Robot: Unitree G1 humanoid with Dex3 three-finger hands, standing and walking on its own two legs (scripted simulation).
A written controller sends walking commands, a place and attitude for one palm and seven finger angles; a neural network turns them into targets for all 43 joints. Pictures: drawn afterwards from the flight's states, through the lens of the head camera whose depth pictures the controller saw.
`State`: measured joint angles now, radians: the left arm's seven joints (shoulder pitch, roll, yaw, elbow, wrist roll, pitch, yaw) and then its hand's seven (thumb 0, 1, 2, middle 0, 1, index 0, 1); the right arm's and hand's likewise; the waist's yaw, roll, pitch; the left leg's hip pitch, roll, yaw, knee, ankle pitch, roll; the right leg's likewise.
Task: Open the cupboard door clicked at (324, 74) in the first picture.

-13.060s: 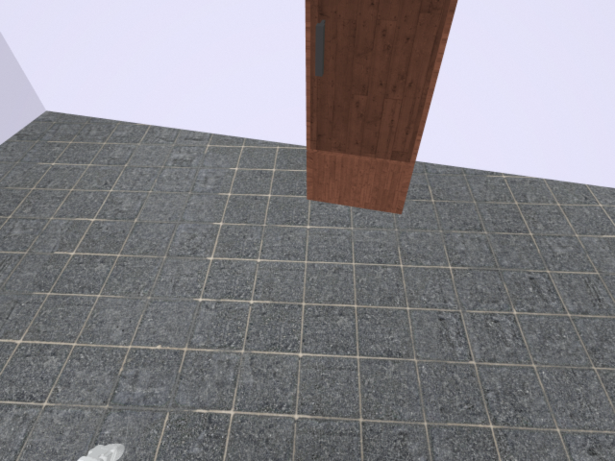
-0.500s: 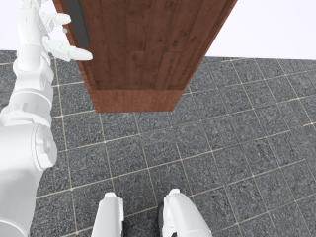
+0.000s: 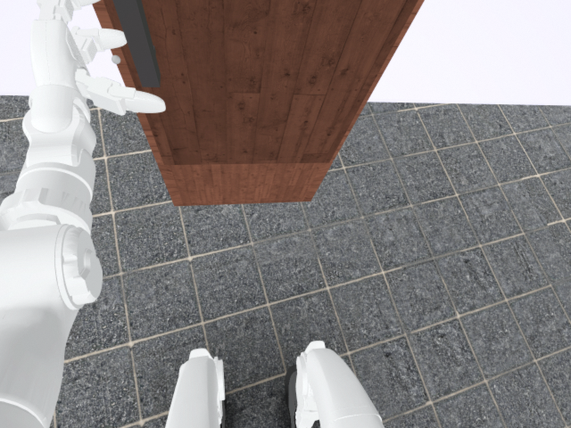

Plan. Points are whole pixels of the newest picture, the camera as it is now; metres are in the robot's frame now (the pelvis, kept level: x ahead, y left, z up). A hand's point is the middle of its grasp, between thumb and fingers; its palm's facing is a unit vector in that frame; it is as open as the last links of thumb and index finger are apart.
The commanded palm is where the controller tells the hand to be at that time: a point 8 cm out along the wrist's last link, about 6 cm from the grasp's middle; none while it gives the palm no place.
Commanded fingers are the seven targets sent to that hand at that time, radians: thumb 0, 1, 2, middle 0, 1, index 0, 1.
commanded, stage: move the hooked fingers beside the handle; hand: left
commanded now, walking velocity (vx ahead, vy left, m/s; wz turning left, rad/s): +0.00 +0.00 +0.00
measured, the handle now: (138, 22) +0.62 +0.14 +0.08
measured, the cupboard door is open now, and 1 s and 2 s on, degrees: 0 0 0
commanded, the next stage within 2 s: none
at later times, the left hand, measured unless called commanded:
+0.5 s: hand (106, 55) +0.57 +0.18 +0.07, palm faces +0.03 -1.00 -0.02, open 14.4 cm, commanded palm +0.56 +0.19 +0.07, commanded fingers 0.00 -0.50 0.30 -0.30 -1.20 -0.30 -1.20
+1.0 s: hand (87, 57) +0.57 +0.20 +0.07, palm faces +0.02 -1.00 -0.02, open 14.0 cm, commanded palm +0.55 +0.23 +0.07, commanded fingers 0.00 -0.50 0.30 -0.30 -1.20 -0.30 -1.20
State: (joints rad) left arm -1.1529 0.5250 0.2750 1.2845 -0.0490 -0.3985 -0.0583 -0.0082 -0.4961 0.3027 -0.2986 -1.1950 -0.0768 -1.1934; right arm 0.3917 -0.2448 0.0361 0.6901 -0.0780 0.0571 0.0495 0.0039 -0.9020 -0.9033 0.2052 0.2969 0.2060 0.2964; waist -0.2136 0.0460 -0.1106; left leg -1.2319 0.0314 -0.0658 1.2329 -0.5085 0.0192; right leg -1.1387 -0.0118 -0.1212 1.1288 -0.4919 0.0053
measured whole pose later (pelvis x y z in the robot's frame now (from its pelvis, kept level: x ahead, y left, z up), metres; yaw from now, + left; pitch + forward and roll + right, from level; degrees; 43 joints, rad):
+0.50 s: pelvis +0.01 +0.00 +0.00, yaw -2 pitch +29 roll -6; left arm -1.10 0.59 0.38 1.24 -0.05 -0.37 -0.17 -0.01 -0.50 0.30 -0.30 -1.19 -0.20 -1.21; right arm 0.39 -0.25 0.05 0.66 -0.05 0.08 0.03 0.00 -0.90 -0.90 0.21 0.30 0.21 0.30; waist -0.22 0.05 -0.11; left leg -1.21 0.06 -0.05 1.22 -0.52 0.02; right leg -1.13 0.01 -0.10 1.11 -0.49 0.00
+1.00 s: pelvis +0.01 +0.00 +0.00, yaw -3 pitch +28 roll -5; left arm -1.02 0.66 0.49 1.22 -0.04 -0.37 -0.27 -0.01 -0.50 0.30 -0.30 -1.19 -0.30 -1.20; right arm 0.38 -0.26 0.06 0.62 -0.03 0.09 0.01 0.00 -0.90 -0.90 0.21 0.30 0.21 0.30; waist -0.23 0.05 -0.10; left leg -1.19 0.07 -0.02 1.22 -0.53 0.02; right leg -1.12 0.03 -0.07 1.11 -0.49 0.01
